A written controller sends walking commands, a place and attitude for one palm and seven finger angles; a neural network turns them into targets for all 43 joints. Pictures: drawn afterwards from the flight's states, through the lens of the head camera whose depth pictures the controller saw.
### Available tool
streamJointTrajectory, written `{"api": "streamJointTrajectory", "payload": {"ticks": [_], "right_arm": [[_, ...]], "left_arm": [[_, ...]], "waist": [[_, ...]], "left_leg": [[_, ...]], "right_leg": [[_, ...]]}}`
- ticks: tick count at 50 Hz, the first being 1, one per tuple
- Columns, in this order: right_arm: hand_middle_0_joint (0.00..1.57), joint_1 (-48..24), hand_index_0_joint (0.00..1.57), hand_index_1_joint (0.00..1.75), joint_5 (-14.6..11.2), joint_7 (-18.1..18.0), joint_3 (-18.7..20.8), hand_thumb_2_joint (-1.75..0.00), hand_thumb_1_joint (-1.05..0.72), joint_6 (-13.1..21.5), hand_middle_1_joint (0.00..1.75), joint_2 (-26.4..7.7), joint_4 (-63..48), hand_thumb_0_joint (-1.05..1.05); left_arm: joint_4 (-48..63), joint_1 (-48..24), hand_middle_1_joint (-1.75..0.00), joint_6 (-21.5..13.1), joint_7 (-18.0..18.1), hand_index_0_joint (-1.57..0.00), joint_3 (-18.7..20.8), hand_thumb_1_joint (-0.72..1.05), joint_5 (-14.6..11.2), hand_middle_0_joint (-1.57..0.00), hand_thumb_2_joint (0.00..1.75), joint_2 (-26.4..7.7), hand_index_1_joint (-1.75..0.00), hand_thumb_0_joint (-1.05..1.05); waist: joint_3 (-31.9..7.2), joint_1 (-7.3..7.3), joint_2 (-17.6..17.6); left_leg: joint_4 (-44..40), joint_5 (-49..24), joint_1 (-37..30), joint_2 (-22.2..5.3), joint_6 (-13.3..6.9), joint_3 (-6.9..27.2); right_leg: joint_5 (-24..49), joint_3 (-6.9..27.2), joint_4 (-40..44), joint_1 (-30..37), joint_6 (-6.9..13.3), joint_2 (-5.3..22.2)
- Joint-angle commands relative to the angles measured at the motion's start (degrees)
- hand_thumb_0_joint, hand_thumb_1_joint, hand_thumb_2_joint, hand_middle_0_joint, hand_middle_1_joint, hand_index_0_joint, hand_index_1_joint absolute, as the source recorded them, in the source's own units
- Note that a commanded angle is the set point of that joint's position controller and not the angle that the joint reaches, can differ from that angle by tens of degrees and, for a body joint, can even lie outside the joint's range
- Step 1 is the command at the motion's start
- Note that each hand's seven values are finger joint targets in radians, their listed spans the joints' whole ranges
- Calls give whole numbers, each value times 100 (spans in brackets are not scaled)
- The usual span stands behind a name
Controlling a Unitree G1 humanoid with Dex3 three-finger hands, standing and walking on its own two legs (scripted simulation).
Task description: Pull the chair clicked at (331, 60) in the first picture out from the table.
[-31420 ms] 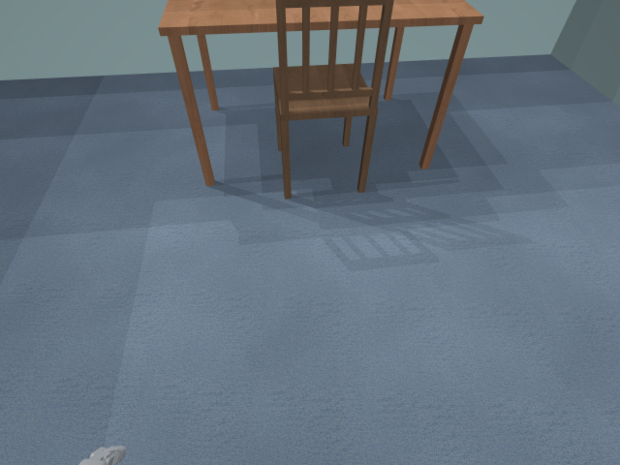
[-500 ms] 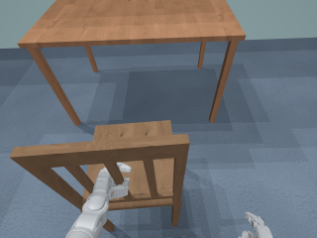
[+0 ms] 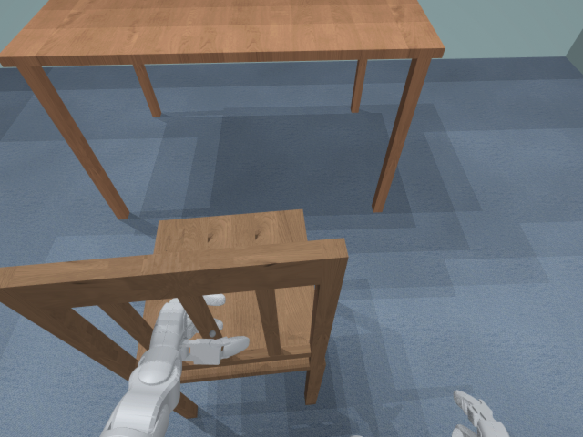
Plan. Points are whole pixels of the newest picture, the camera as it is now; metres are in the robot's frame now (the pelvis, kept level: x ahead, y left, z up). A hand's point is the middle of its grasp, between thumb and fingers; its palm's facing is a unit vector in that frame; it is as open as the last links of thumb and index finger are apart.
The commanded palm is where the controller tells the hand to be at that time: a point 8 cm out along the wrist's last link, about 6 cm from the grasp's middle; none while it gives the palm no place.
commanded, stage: open the thumb and straighten the fingers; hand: left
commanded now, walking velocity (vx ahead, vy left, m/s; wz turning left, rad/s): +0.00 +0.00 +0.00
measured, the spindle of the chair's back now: (208, 329) +0.29 +0.13 -0.07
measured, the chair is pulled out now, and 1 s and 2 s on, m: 0.62 0.62 0.62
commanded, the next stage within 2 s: draw the fingers out of the gap in 0.44 s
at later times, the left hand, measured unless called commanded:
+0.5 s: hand (207, 338) +0.27 +0.13 -0.06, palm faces +0.01 -0.99 -0.16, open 17.2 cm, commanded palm +0.25 +0.18 -0.04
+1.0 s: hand (194, 395) +0.19 +0.14 -0.06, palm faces +0.03 -0.99 -0.16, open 17.5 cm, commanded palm +0.17 +0.19 -0.04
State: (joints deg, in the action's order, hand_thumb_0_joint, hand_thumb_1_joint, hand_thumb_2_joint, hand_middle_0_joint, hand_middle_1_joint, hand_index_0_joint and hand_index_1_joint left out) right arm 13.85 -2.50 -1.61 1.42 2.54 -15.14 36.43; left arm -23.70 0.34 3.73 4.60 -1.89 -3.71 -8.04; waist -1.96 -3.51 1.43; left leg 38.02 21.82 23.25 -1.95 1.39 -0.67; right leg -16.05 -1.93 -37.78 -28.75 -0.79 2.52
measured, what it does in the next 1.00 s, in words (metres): stands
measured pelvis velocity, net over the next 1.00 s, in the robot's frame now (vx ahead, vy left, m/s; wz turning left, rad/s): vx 0.00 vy -0.01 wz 0.05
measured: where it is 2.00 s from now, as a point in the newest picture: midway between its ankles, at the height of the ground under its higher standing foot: outside the picture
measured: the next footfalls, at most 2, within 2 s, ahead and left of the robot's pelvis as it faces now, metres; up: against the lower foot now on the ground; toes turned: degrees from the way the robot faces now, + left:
none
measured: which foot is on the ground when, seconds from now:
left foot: down 0.00-1.00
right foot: down 0.00-1.00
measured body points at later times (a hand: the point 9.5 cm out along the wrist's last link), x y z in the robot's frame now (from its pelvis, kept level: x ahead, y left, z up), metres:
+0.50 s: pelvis +0.00 -0.01 -0.02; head +0.05 -0.03 +0.43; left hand +0.27 +0.18 -0.04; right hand +0.16 -0.25 -0.12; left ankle -0.03 +0.13 -0.72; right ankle +0.03 -0.13 -0.72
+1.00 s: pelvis +0.00 -0.01 -0.03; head +0.05 -0.03 +0.42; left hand +0.19 +0.19 -0.05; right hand +0.18 -0.25 -0.11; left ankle -0.03 +0.13 -0.72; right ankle +0.03 -0.13 -0.72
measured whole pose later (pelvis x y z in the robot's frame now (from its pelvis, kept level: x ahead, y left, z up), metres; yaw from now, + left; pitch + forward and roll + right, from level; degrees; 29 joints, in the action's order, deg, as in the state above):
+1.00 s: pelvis +0.00 -0.01 -0.03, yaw +3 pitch +9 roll +0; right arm 13.9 -2.3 -4.6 -0.5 7.3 -15.0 29.4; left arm 0.7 21.9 11.1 1.6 -3.5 -4.4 -10.7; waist -4.9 -2.2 3.2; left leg 51.2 28.1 32.5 -1.7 2.3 2.9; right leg -23.2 -4.8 -50.6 -36.6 0.0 3.4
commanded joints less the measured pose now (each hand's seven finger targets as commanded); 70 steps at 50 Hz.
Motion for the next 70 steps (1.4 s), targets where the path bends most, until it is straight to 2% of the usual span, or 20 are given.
{"api": "streamJointTrajectory", "payload": {"ticks": [1, 5, 7, 10, 11, 15, 19, 23, 26, 29, 32, 36, 39, 43, 50, 54, 60, 65, 67, 70], "right_arm": [[20, -276, 20, 30, -10, -62, 208, -90, -90, 353, 30, -700, -875, 0], [20, -265, 20, 30, -11, -116, 212, -90, -90, 445, 30, -710, -981, 0], [20, -254, 20, 30, -5, -147, 192, -90, -90, 467, 30, -722, -989, 0], [20, -231, 20, 30, 11, -185, 176, -90, -90, 491, 30, -740, -991, 0], [20, -222, 20, 30, 22, -197, 183, -90, -90, 468, 30, -779, -1001, 0], [20, -265, 20, 30, 16, -227, 127, -90, -90, 446, 30, -732, -1110, 0], [20, -237, 20, 30, 5, -241, 103, -90, -90, 499, 30, -708, -1150, 0], [20, -217, 20, 30, 2, -244, 95, -90, -90, 516, 30, -739, -1172, 0], [20, -201, 20, 30, 8, -262, 102, -90, -90, 506, 30, -760, -1175, 0], [20, -233, 20, 30, 16, -226, 114, -90, -90, 508, 30, -718, -1327, 0], [20, -256, 20, 30, -3, -197, 102, -90, -90, 512, 30, -688, -1448, 0], [20, -261, 20, 30, -4, -245, 116, -90, -90, 581, 30, -695, -1555, 0], [20, -226, 20, 30, 11, -292, 108, -90, -90, 663, 30, -703, -1562, 0], [20, -219, 20, 30, 5, -334, 95, -90, -90, 764, 30, -672, -1554, 0], [20, -297, 20, 30, -1, -380, 84, -90, -90, 830, 30, -662, -1636, 0], [20, -351, 20, 30, -6, -377, 87, -90, -90, 851, 30, -621, -1710, 0], [20, -389, 20, 30, 2, -376, 106, -90, -90, 830, 30, -531, -1872, 0], [20, -391, 20, 30, 9, -406, 107, -90, -90, 821, 30, -500, -1963, 0], [20, -386, 20, 30, 8, -427, 134, -90, -90, 804, 30, -473, -1962, 0], [20, -411, 20, 30, 0, -444, 140, -90, -90, 824, 30, -449, -1988, 0]], "left_arm": [[1330, -871, -101, -23, 16, -35, 255, -55, -17, -35, 20, -481, -101, 0], [1623, -862, -73, 96, -34, -25, 71, -55, -40, -25, 20, -330, -73, 0], [1628, -1018, -58, 172, -26, -20, 23, -55, -35, -20, 20, -308, -58, 0], [1683, -1148, -36, 263, -11, -13, 84, -55, -3, -13, 20, -402, -36, 0], [1305, -653, -29, 331, -5, -10, 567, -55, 5, -10, 20, -788, -29, 0], [1752, -1029, 0, 366, -115, 0, 402, -55, 25, 0, 20, -727, 0, 0], [1941, -1074, 0, 410, -198, 0, 171, -55, -28, 0, 20, -542, 0, 0], [1846, -885, 0, 530, -236, 0, 118, -55, -69, 0, 20, -478, 0, 0], [1873, -918, 0, 559, -209, 0, 436, -55, -47, 0, 20, -829, 0, 0], [2131, 12, 0, 537, -233, 0, 453, -55, -6, 0, 20, -806, 0, 0], [2497, 496, 0, 543, -233, 0, 241, -55, -12, 0, 20, -655, 0, 0], [2922, 1136, 0, 511, -198, 0, 351, -55, -46, 0, 20, -796, 0, 0], [3299, 1127, 0, 451, -176, 0, 271, -55, -27, 0, 20, -841, 0, 0], [3504, 1535, 0, 369, -252, 0, 213, -55, -39, 0, 20, -810, 0, 0], [3757, 2054, 0, 452, -352, 0, 177, -55, -69, 0, 20, -818, 0, 0], [3946, 2498, 0, 503, -375, 0, 136, -55, -32, 0, 20, -801, 0, 0], [4363, 3206, 0, 551, -298, 0, -9, -55, 56, 0, 20, -662, 0, 0], [4755, 3488, 0, 501, -284, 0, -190, -55, 120, 0, 20, -595, 0, 0], [4773, 3720, 0, 471, -285, 0, -33, -55, 111, 0, 20, -697, 0, 0], [4972, 3970, 0, 398, -324, 0, -89, -55, 120, 0, 20, -676, 0, 0]], "waist": [[-1504, 35, -181], [-1586, 39, -101], [-1523, -14, -278], [-1537, -22, -319], [-1423, 111, -527], [-1522, 25, -340], [-1615, -39, -133], [-1556, -53, -434], [-1570, -8, -416], [-1696, 165, -113], [-1576, 116, -214], [-1438, 129, -377], [-1350, 21, -296], [-1335, 22, -213], [-1295, 33, -331], [-1229, 89, -120], [-1148, 137, -170], [-1103, 86, -168], [-1151, 129, -256], [-1132, 153, -22]], "left_leg": [[-250, -1514, 34, 41, -194, -34], [-83, -1546, 31, 32, -171, 19], [-23, -1450, 96, 44, -180, 52], [43, -1354, 145, 64, -197, 72], [60, -1283, 341, 67, -189, 70], [138, -1230, 349, 98, -213, 53], [221, -1325, 264, 108, -204, 87], [285, -1194, 427, 133, -221, 98], [296, -1126, 482, 148, -232, 79], [318, -1406, 477, 153, -201, 43], [368, -1373, 545, 139, -204, 29], [431, -1137, 706, 163, -222, 31], [531, -1079, 703, 175, -240, 84], [624, -1016, 719, 204, -246, 100], [697, -880, 853, 220, -254, 179], [715, -875, 859, 215, -238, 221], [779, -860, 985, 212, -224, 244], [894, -742, 1076, 224, -246, 255], [937, -680, 1141, 231, -251, 252], [963, -657, 1171, 232, -243, 259]], "right_leg": [[1272, -200, 55, 836, 144, -26], [1151, -242, -105, 658, 136, -20], [1102, -254, -137, 566, 109, -21], [1032, -245, -183, 509, 95, -19], [994, -256, -233, 548, 104, -24], [957, -209, -258, 533, 96, -7], [1033, -225, -276, 508, 111, -8], [1002, -231, -283, 483, 62, 0], [963, -191, -276, 549, 64, 6], [1247, -211, -376, 713, 125, 33], [1254, -214, -397, 625, 99, 39], [1002, -193, -382, 574, 83, 33], [885, -201, -408, 384, 81, 12], [765, -197, -452, 277, 66, 27], [520, -235, -506, 174, 75, 19], [398, -289, -569, 50, 109, 2], [321, -334, -684, -57, 119, 1], [160, -324, -741, -224, 116, -8], [87, -309, -751, -231, 114, -22], [2, -322, -805, -292, 148, -17]]}}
